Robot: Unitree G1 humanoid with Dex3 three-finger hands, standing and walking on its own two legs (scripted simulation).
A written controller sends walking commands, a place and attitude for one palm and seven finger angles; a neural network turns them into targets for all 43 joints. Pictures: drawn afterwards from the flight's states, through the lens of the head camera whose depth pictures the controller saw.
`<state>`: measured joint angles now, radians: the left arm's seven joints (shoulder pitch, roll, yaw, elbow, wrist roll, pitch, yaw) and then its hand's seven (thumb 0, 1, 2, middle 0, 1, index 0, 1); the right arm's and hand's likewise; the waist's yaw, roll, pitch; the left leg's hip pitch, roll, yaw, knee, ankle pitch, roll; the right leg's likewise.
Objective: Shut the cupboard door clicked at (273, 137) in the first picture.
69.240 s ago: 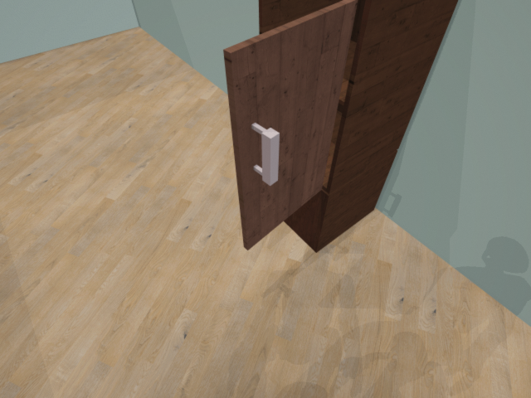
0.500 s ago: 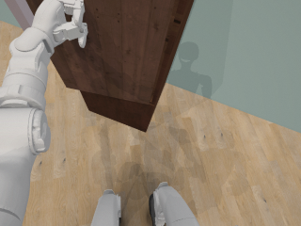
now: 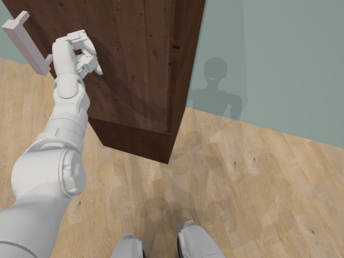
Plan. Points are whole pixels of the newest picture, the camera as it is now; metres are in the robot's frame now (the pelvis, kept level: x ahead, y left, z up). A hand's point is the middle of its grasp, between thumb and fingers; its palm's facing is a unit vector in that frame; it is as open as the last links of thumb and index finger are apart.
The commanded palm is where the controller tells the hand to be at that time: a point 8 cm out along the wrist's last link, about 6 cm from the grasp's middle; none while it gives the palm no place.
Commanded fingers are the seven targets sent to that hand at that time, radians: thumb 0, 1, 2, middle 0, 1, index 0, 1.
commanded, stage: pull the fist back off the door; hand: left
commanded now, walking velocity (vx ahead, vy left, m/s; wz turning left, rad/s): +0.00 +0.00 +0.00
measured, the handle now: (34, 44) +0.62 +0.24 +0.09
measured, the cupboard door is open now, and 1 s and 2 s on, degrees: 4 4 4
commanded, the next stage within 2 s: draw the hand back to the body in 0.38 s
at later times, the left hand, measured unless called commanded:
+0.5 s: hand (97, 84) +0.48 +0.10 +0.10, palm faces +0.09 -0.99 -0.04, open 3.1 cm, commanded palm +0.45 +0.15 +0.09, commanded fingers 0.00 0.90 0.90 -1.30 -1.50 -1.30 -1.50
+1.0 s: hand (44, 122) +0.36 +0.16 +0.16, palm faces +0.09 -1.00 -0.04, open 3.1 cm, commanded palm +0.32 +0.21 +0.16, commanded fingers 0.00 0.90 0.90 -1.13 -1.32 -1.13 -1.32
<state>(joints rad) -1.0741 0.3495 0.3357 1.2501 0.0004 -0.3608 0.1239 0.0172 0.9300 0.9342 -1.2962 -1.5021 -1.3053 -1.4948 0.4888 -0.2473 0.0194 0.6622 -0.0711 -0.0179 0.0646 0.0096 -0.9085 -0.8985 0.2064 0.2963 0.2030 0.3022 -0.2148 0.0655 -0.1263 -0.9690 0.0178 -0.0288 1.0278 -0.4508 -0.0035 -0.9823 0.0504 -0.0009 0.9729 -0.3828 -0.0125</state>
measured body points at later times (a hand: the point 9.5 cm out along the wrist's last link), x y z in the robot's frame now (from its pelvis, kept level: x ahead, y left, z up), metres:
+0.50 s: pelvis +0.02 +0.00 +0.02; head +0.09 +0.00 +0.46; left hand +0.47 +0.15 +0.10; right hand +0.11 -0.26 -0.10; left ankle +0.01 +0.12 -0.67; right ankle +0.04 -0.11 -0.67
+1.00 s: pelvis +0.02 +0.00 +0.05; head +0.02 -0.01 +0.50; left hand +0.35 +0.21 +0.16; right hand +0.15 -0.25 -0.05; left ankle +0.01 +0.12 -0.67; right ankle +0.04 -0.11 -0.67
